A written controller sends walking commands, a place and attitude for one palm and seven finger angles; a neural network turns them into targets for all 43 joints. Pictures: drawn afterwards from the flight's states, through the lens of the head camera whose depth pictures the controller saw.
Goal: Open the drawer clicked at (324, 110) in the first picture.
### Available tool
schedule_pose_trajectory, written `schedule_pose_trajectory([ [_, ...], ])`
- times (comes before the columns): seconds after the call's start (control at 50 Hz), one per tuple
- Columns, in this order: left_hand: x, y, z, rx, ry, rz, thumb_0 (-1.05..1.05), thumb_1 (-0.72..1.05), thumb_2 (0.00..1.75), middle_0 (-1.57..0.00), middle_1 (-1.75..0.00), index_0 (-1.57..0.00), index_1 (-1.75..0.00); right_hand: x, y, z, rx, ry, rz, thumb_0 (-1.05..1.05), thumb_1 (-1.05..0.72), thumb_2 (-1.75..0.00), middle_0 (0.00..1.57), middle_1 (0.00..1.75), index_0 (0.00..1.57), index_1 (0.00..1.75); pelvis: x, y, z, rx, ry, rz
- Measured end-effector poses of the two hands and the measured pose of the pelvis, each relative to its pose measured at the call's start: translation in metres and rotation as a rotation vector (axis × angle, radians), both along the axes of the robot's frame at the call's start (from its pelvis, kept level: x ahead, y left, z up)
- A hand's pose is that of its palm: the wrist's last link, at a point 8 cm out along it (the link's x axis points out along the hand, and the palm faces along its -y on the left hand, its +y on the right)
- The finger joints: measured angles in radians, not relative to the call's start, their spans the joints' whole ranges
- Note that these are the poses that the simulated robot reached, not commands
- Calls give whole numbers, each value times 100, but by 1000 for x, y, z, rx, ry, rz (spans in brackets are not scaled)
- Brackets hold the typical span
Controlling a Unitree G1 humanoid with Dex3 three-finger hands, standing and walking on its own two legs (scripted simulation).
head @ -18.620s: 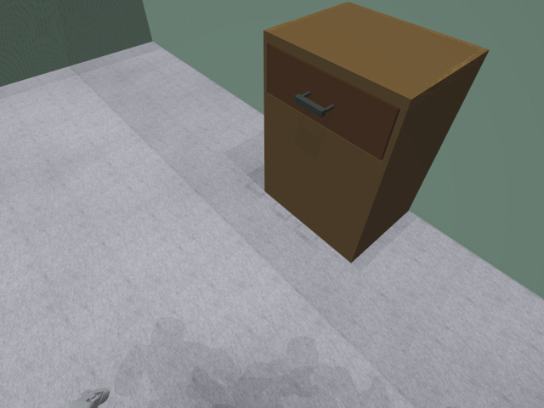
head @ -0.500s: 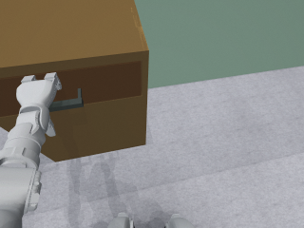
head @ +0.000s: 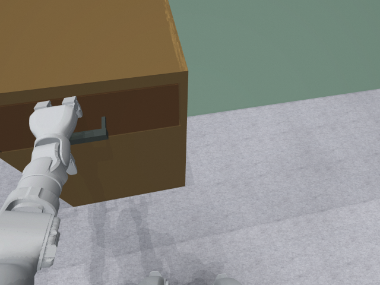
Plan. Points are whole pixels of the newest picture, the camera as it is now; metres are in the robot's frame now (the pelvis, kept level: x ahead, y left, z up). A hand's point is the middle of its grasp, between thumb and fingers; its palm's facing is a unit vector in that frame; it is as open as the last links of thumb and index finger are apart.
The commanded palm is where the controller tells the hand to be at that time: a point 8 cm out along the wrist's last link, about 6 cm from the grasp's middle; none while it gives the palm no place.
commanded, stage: move the hooked fingers above the handle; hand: left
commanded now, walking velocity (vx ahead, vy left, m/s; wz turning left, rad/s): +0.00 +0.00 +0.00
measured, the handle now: (83, 130) +0.51 +0.27 -0.06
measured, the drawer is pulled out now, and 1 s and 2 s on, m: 0.00 0.00 0.00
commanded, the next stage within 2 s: none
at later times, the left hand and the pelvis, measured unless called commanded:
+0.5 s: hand (64, 140) +0.44 +0.28 -0.01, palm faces -0.14 -0.02 -0.99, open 13.9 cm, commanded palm +0.44 +0.25 +0.05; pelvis +0.00 +0.00 +0.00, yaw +0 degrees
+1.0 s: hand (67, 144) +0.43 +0.27 -0.01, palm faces -0.13 -0.06 -0.99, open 13.9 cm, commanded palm +0.44 +0.26 +0.05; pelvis +0.00 +0.00 +0.00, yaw +1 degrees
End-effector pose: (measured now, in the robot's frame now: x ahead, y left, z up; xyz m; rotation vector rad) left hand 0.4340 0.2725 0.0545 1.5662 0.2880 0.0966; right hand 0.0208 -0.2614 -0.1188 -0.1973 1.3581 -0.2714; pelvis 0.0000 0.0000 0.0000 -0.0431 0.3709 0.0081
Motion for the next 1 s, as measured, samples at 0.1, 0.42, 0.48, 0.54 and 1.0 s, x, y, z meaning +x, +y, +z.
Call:
schedule_pose_trajectory([
  [0.1, 0, -12, -3, -44, 13, -82, -1, -49, 30, -32, -120, -32, -120, 1, -4, 3, -20, -6, 7, 0, -91, -90, 20, 29, 20, 30, 1, -2, 0, 2, -1, 5],
  [0.42, -4, 13, -9, 18, -52, 42, 0, -49, 30, -31, -120, -32, -120, -8, -13, -7, -18, 48, 3, 0, -91, -90, 20, 29, 20, 30, -1, -3, -8, 1, 28, -4],
  [0.48, -5, 10, -8, -1, 6, 30, -1, -49, 30, -31, -120, -32, -120, -6, -10, -2, -20, 36, 0, 0, -91, -90, 20, 29, 20, 30, 0, -4, -3, 0, 14, 4],
  [0.54, -3, -6, -6, -39, 18, -51, -1, -49, 30, -31, -120, -32, -120, -3, -9, 3, -34, 19, 3, 0, -91, -90, 20, 29, 20, 30, 2, -3, -1, -2, 3, 11],
  [1.0, -15, 0, -10, -58, 9, -88, -1, -49, 30, -32, -120, -32, -120, 2, -3, 3, -43, 10, 26, 0, -91, -90, 20, 29, 20, 30, -1, 2, -2, -5, -4, 19],
])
